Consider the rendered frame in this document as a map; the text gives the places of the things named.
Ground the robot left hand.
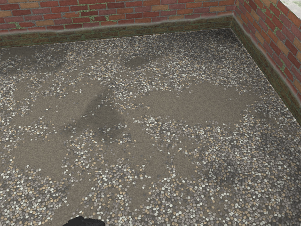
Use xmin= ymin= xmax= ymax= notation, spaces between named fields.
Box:
xmin=63 ymin=216 xmax=105 ymax=226

